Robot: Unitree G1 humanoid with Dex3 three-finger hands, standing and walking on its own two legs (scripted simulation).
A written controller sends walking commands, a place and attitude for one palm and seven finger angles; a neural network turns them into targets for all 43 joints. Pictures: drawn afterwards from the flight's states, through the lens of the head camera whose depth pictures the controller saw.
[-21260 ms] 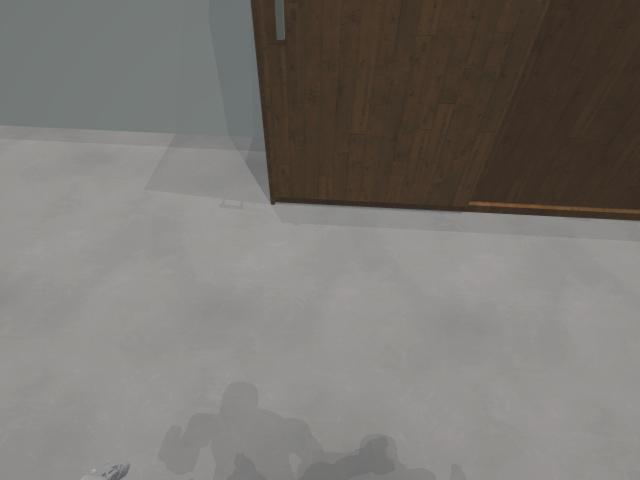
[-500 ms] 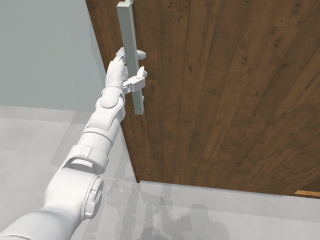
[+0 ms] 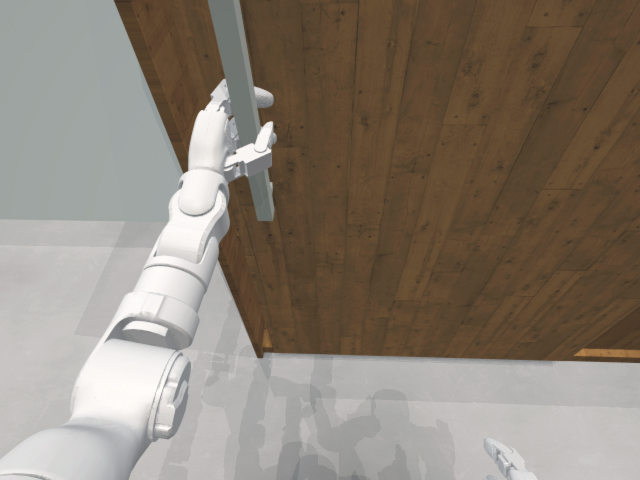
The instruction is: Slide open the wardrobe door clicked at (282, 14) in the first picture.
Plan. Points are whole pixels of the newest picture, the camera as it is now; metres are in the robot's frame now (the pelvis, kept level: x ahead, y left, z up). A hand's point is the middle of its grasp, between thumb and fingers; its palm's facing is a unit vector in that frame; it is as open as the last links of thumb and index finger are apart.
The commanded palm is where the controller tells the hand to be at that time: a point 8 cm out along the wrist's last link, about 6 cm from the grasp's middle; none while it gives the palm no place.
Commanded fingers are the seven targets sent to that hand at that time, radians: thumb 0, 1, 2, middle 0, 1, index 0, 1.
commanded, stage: step sideways, sliding the door along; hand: left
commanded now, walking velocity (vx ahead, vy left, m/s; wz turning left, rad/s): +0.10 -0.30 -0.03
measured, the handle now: (252, 120) +0.51 +0.11 +0.17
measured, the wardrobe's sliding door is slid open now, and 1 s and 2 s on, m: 0.04 0.14 0.55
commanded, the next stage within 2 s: none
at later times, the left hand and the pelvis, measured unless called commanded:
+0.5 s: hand (286, 149) +0.46 +0.06 +0.17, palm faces +0.22 -0.97 -0.08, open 6.2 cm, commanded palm +0.44 +0.04 +0.17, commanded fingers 0.00 0.90 0.90 -0.45 -1.40 -0.45 -1.40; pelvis +0.00 -0.11 -0.01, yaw +3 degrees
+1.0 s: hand (356, 144) +0.47 -0.02 +0.17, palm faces +0.46 -0.89 -0.04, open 6.6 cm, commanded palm +0.44 -0.05 +0.16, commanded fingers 0.00 0.90 0.90 -0.45 -1.40 -0.45 -1.40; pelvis +0.09 -0.29 +0.01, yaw +7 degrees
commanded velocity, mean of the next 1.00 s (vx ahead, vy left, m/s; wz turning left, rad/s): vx -0.09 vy -0.29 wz -0.07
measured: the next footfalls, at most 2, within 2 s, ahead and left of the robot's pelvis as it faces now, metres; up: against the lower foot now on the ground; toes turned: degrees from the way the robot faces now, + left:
left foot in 0.40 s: +0.04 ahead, +0.06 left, +0.00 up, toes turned +12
right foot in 0.72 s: +0.11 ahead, -0.37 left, +0.00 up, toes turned -1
